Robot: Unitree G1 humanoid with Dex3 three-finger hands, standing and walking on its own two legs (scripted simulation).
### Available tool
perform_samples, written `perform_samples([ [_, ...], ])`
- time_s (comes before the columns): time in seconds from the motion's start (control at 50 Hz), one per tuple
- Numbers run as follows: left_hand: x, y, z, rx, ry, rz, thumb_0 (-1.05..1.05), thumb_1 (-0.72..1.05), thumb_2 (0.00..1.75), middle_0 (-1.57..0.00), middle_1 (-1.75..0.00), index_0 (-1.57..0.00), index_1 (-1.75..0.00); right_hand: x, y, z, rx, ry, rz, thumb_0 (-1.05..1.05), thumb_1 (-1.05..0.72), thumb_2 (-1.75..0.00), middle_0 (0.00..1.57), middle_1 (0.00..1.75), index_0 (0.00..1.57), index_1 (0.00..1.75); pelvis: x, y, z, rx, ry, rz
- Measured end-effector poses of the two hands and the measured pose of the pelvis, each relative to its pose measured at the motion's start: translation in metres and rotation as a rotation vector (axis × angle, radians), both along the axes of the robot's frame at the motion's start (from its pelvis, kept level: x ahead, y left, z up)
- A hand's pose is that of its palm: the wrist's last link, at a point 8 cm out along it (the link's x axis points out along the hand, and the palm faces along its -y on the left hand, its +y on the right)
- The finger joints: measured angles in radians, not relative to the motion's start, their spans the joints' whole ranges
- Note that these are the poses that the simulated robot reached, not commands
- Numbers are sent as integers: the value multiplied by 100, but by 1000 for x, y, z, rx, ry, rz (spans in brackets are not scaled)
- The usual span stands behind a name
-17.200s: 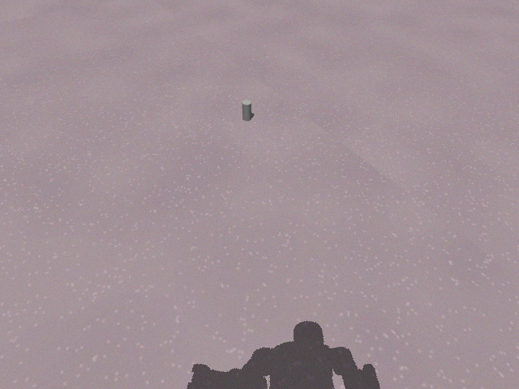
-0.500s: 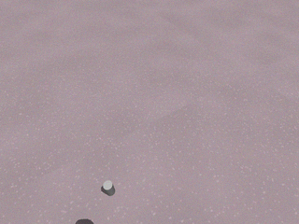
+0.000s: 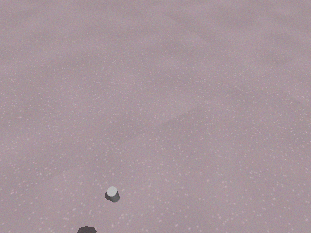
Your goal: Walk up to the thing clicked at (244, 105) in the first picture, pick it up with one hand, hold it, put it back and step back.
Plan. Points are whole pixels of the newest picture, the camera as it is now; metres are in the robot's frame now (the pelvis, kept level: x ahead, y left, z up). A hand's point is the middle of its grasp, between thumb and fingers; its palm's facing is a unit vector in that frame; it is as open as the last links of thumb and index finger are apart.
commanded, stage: stand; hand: left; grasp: from above
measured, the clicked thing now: (113, 194) +0.44 +0.25 -0.72
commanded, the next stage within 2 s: rise first in 0.62 s
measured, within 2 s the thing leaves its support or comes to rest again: neither
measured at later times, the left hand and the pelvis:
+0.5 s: hand out of the picture +0.07 +0.26 -0.16, palm faces -0.02 -0.94 -0.35, open 7.4 cm; pelvis +0.00 +0.00 +0.00, yaw +0 degrees
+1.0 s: hand (70, 229) +0.17 +0.26 -0.17, palm faces -0.02 -0.94 -0.34, open 9.5 cm; pelvis -0.01 +0.00 -0.03, yaw -1 degrees
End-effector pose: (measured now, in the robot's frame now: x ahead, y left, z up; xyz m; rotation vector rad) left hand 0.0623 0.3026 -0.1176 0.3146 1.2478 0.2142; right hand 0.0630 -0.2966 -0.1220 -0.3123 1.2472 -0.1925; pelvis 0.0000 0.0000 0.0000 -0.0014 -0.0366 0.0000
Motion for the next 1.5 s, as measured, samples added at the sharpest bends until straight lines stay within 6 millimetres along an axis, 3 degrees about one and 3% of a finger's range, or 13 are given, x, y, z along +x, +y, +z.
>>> perform_samples([
  [0.74, 1, 0, -1, -1, 5, -2, 1, 90, 90, -20, -30, -21, -30, 1, 0, 0, -2, 7, -3, 0, -91, -90, 21, 30, 21, 30, 3, 1, 0, 0, 5, 2],
  [0.78, 10, -2, 0, -2, -42, 16, 1, 88, 90, -20, -32, -21, -32, 6, 3, 1, -3, -44, -15, 1, -92, -90, 21, 30, 21, 30, 2, 2, -2, 0, 27, 4],
  [0.92, 72, -6, -12, -27, -141, -28, 1, 61, 88, -20, -57, -20, -57, 19, 26, -7, 28, -166, -29, 1, -93, -90, 21, 30, 21, 30, -10, 2, -16, -3, 119, -4],
  [1.0, 96, -3, -16, -8, -168, -72, 1, 36, 87, -17, -76, -19, -74, 19, 36, -12, 47, -201, -52, 1, -93, -90, 21, 30, 21, 30, -9, 4, -25, -3, 157, -18],
  [1.1, 96, -2, -22, 28, -110, -96, 1, 3, 88, -14, -92, -16, -89, 25, 45, -17, 73, -236, -60, 1, -93, -90, 21, 30, 21, 30, -5, 9, -33, -7, 186, -23],
  [1.22, 85, 0, -42, 48, -55, -95, 0, -30, 91, -12, -101, -14, -99, 45, 50, -27, 73, -302, -29, 1, -93, -90, 21, 30, 21, 30, -2, 13, -50, -10, 245, -26],
  [1.34, 85, 2, -55, 78, -96, -126, 0, -45, 94, -10, -105, -11, -104, 69, 53, -38, 52, -356, 11, 1, -93, -90, 21, 30, 21, 30, 0, 14, -70, -16, 290, -23],
  [1.5, 85, 4, -60, 101, -86, -170, 0, -51, 97, -8, -106, -8, -106, 92, 60, -44, 48, -429, 39, 1, -92, -90, 21, 30, 21, 30, 3, 14, -85, -28, 325, -19],
])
